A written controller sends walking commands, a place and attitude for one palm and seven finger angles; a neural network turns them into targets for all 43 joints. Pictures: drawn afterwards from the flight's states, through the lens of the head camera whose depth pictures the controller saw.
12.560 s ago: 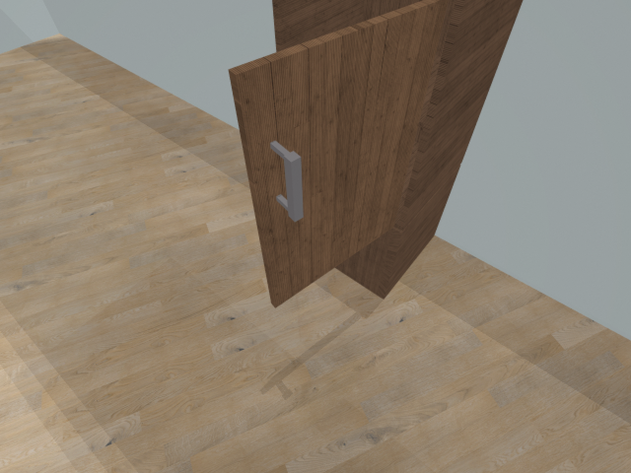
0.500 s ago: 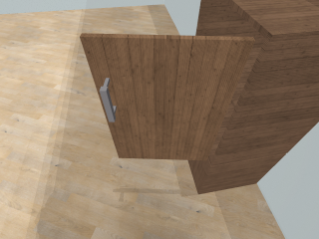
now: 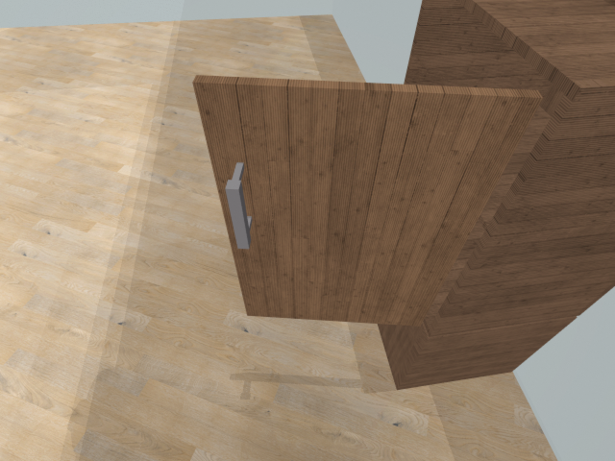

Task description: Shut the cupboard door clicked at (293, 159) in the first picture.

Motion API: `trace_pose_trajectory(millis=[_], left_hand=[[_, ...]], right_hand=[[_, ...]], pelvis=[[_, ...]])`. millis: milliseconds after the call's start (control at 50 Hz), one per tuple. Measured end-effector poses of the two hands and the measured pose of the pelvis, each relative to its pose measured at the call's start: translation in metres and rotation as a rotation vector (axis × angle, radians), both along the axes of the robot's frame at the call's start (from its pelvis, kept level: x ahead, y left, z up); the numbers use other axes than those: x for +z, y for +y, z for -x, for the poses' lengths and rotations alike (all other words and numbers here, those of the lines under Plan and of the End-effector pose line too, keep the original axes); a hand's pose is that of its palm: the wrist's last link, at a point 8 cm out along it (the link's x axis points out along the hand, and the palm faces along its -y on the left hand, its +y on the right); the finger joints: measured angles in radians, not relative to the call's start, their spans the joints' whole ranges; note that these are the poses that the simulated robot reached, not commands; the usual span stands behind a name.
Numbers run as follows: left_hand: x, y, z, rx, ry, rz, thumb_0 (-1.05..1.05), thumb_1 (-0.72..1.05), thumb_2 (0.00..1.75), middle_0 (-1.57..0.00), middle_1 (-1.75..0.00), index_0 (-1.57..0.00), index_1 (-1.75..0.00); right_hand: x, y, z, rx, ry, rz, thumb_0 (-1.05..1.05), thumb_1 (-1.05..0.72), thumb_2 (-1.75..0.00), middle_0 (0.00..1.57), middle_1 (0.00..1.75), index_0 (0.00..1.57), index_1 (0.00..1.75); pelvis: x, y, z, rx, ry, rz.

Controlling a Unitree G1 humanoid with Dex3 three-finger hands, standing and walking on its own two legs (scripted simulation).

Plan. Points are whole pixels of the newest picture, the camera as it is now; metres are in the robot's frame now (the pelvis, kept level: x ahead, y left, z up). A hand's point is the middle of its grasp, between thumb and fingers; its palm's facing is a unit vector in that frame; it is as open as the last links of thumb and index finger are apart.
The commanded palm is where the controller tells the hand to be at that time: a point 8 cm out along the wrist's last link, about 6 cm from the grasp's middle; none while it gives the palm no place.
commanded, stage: come to a stop and stand still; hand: left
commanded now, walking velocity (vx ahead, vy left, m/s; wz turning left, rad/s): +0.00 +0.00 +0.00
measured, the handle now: (241, 207) +0.45 +0.13 +0.07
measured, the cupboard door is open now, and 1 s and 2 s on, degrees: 78 78 78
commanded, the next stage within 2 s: look again from close up in 0.26 s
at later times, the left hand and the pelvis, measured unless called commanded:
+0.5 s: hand out of the picture +0.01 +0.19 -0.18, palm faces +0.00 -0.98 -0.19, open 7.3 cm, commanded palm none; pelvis +0.00 +0.01 +0.00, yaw +0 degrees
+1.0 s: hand out of the picture +0.00 +0.19 -0.17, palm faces +0.00 -0.98 -0.20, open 7.3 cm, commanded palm none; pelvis -0.01 +0.01 +0.01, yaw +0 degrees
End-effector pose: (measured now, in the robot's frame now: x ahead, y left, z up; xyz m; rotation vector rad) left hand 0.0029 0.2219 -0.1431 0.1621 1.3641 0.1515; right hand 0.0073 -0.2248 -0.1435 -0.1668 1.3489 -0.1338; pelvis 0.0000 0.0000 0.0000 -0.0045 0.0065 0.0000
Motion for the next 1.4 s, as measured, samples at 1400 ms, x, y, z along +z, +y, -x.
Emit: trace_pose_trajectory(millis=[1400], left_hand=[[0.002, -0.037, -0.007, -0.024, 0.051, 0.029, 0.0, 0.91, 0.9, -0.19, -0.29, -0.2, -0.3]], right_hand=[[0.004, -0.042, 0.044, -0.086, 0.125, 0.021, 0.0, -0.9, -0.9, 0.21, 0.3, 0.21, 0.3]], pelvis=[[0.003, -0.04, 0.005, -0.022, 0.011, -0.002]])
